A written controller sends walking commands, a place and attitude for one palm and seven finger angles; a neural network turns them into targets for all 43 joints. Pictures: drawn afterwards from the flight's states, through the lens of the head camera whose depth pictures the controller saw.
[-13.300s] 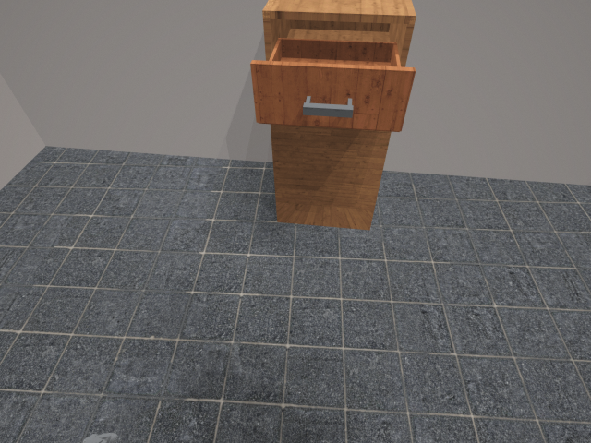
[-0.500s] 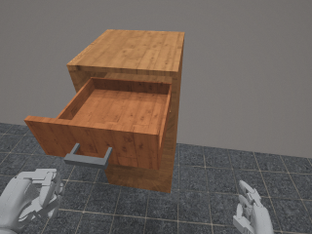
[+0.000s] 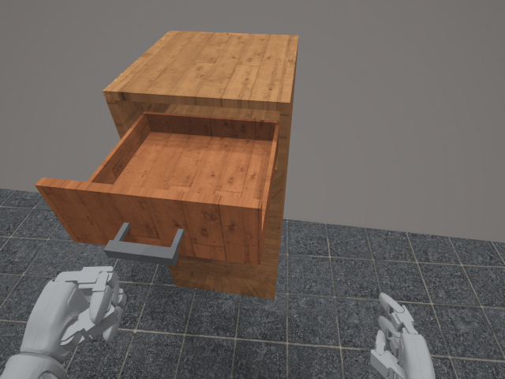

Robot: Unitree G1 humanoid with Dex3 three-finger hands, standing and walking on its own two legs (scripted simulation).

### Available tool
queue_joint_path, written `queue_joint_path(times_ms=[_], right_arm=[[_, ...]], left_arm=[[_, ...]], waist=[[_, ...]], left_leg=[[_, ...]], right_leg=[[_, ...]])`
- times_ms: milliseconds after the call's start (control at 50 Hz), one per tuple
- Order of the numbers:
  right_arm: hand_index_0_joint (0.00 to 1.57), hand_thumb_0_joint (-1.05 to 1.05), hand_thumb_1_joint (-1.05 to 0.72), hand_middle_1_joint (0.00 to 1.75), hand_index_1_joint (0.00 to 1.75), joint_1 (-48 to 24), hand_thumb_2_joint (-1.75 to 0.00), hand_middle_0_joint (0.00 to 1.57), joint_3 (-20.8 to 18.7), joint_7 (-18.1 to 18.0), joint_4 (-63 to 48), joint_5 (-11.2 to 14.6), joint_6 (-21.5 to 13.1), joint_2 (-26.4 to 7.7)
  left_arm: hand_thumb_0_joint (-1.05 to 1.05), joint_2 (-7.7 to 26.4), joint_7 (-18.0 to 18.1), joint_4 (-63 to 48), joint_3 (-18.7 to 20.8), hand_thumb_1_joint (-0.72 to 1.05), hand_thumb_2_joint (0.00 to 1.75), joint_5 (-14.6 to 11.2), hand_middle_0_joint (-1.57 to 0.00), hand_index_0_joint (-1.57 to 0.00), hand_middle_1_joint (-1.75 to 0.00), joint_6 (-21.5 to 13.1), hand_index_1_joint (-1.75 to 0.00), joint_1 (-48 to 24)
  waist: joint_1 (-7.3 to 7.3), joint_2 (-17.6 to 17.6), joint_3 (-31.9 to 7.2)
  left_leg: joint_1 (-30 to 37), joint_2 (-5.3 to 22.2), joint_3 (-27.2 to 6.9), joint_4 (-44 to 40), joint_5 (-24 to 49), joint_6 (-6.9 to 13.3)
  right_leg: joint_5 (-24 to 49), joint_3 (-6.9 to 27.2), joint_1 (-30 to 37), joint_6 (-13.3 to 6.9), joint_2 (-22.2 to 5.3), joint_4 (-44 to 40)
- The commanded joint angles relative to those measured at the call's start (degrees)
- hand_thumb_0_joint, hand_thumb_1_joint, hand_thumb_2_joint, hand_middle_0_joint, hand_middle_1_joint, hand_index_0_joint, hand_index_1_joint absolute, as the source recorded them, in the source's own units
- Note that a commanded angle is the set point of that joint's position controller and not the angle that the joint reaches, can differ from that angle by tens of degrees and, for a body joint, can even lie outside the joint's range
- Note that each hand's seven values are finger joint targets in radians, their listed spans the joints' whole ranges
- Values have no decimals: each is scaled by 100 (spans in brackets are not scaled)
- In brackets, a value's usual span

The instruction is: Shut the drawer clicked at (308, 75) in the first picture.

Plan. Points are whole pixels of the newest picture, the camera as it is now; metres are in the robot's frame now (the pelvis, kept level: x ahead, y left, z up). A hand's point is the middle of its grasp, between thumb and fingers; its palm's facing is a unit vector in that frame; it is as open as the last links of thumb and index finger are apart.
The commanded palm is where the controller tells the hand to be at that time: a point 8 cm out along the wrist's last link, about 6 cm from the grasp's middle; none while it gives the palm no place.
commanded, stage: bring the fist close to the handle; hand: left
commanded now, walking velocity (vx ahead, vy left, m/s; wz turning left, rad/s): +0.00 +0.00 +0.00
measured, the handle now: (146, 242) +0.32 +0.23 +0.05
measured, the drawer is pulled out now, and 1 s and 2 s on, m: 0.29 0.29 0.22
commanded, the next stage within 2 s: push the drawer shut in 1.04 s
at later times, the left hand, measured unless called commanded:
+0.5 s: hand (142, 302) +0.21 +0.19 +0.06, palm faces -0.02 -1.00 -0.07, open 3.3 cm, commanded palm +0.18 +0.24 +0.06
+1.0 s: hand (154, 294) +0.22 +0.18 +0.05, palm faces -0.02 -1.00 -0.08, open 3.2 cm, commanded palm +0.20 +0.24 +0.05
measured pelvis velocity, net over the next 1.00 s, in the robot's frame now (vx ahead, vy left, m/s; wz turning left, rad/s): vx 0.00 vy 0.00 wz -0.01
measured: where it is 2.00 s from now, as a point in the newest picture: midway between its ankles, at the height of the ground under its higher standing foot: outside the picture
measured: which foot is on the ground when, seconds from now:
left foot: down 0.00-1.00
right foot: down 0.00-1.00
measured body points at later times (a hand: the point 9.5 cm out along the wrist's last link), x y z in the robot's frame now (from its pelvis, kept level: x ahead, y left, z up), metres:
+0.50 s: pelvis -0.01 +0.01 -0.02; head +0.01 -0.01 +0.43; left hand +0.20 +0.24 +0.07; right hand +0.17 -0.23 -0.09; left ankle +0.04 +0.15 -0.72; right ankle -0.03 -0.12 -0.72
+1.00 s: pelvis +0.00 +0.00 -0.02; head +0.03 -0.02 +0.43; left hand +0.22 +0.23 +0.05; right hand +0.17 -0.25 -0.11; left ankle +0.04 +0.15 -0.72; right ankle -0.03 -0.12 -0.72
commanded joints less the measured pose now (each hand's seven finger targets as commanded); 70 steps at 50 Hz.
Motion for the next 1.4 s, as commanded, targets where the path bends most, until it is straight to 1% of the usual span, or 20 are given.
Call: queue_joint_path(times_ms=[0,120,180,240,300,380,440,600,640,660,740,780,800,880,940,1060,1180,1280,1340,1380], right_arm=[[20,0,-90,30,30,-756,-90,20,-277,-17,-1007,17,-284,-635],[20,0,-90,30,30,-692,-90,20,-328,23,-1030,-10,-125,-642],[20,0,-90,30,30,-683,-90,20,-359,8,-984,-43,-17,-672],[20,0,-90,30,30,-610,-90,20,-362,39,-1024,-41,39,-672],[20,0,-90,30,30,-544,-90,20,-370,41,-1002,-71,99,-692],[20,0,-90,30,30,-515,-90,20,-403,25,-934,-79,231,-740],[20,0,-90,30,30,-485,-90,20,-395,52,-1023,-82,275,-729],[20,0,-90,30,30,-373,-90,20,-411,74,-1025,-107,510,-771],[20,0,-90,30,30,-363,-90,20,-433,81,-1091,-107,514,-760],[20,0,-90,30,30,-367,-90,20,-447,86,-1105,-93,528,-753],[20,0,-90,30,30,-359,-90,20,-434,100,-1153,-85,601,-728],[20,0,-90,30,30,-364,-90,20,-446,92,-1107,-88,663,-736],[20,0,-90,30,30,-349,-90,20,-450,102,-1153,-87,693,-714],[20,0,-90,30,30,-384,-90,20,-479,92,-1157,-73,796,-726],[20,0,-90,30,30,-358,-90,20,-466,95,-1233,-71,805,-712],[20,0,-90,30,30,-364,-90,20,-451,78,-1204,-62,828,-720],[20,0,-90,30,30,-332,-90,20,-417,24,-1116,-77,855,-801],[20,0,-90,30,30,-289,-90,20,-411,9,-1106,-72,858,-818],[20,0,-90,30,30,-289,-90,20,-389,25,-1120,-67,867,-813],[20,0,-90,30,30,-291,-90,20,-384,3,-1077,-78,896,-852]], left_arm=[[0,601,118,-1040,303,90,90,-67,-140,-140,-160,-478,-160,-323],[0,571,270,-931,183,90,90,28,-140,-140,-160,-643,-160,-443],[0,693,356,-736,356,90,90,43,-140,-140,-160,-770,-160,-540],[0,517,347,-775,72,90,90,72,-140,-140,-160,-902,-160,-713],[0,430,366,-543,-66,90,90,115,-140,-140,-160,-978,-160,-822],[0,677,386,-144,204,90,90,120,-140,-140,-160,-1067,-160,-1099],[0,563,340,-194,38,90,90,79,-140,-140,-160,-1148,-160,-1293],[0,585,402,410,45,90,90,147,-140,-140,-160,-1333,-160,-1608],[0,613,381,216,54,90,90,100,-140,-140,-160,-1426,-160,-1710],[0,735,395,228,207,90,90,87,-140,-140,-160,-1437,-160,-1509],[0,655,423,62,75,90,90,87,-140,-140,-160,-1417,-160,-1520],[0,740,476,226,222,90,90,108,-140,-140,-160,-1376,-160,-1352],[0,540,456,277,62,90,90,86,-140,-140,-160,-1354,-160,-1232],[0,762,430,280,304,90,90,52,-140,-140,-160,-1324,-160,-1132],[0,654,348,8,153,90,90,-1,-140,-140,-160,-1394,-160,-1197],[0,688,231,140,238,90,90,-74,-140,-140,-160,-1496,-160,-1202],[0,888,174,377,285,90,90,-57,-140,-140,-160,-1440,-160,-1853],[0,950,143,644,400,90,90,-84,-140,-140,-160,-1383,-160,-2093],[0,861,116,656,278,90,90,-121,-140,-140,-160,-1335,-160,-2373],[0,985,176,831,388,90,90,-97,-140,-140,-160,-1329,-160,-2556]], waist=[[-66,0,-257],[-142,-10,-265],[-141,-231,-268],[-224,132,-395],[-286,-144,-387],[-304,-299,-440],[-313,-25,-705],[-376,-139,-726],[-349,-29,-1035],[-282,80,-1145],[-336,39,-1202],[-340,-204,-1094],[-334,-233,-1054],[-335,-375,-990],[-369,-102,-1116],[-403,-112,-1042],[-513,-228,-870],[-420,-98,-1204],[-472,-15,-1195],[-506,-250,-1023]], left_leg=[[485,-423,106,-531,567,355],[288,-416,99,-417,425,343],[130,-403,71,-339,357,340],[152,-415,83,-252,378,336],[22,-409,53,-175,277,349],[-179,-403,38,-51,196,352],[-153,-419,57,31,305,341],[-486,-415,59,270,289,333],[-390,-409,62,330,416,336],[-373,-404,91,343,483,328],[-312,-390,89,376,700,349],[-416,-383,85,396,710,356],[-434,-394,104,387,710,352],[-508,-398,119,418,715,365],[-396,-410,143,442,788,359],[-453,-416,125,500,763,361],[-553,-406,77,553,505,385],[-416,-409,87,525,726,382],[-373,-413,88,478,744,362],[-503,-398,68,478,557,379]], right_leg=[[1139,54,-675,-43,276,-699],[925,40,-898,-41,269,-538],[798,71,-954,-40,266,-499],[825,55,-1081,-49,246,-352],[700,67,-1206,-38,253,-304],[583,117,-1299,-29,243,-251],[742,107,-1320,-41,221,-88],[751,127,-1599,-48,237,165],[904,142,-1540,-51,218,240],[963,158,-1440,-66,210,246],[1272,135,-1418,-52,216,304],[1312,136,-1388,-38,232,273],[1346,132,-1414,-28,231,289],[1410,183,-1356,-8,223,223],[1517,181,-1390,-8,218,277],[1500,216,-1426,-14,214,263],[1169,281,-1622,0,220,177],[1427,292,-1430,-19,207,221],[1483,243,-1456,-14,207,237],[1224,269,-1543,4,220,158]])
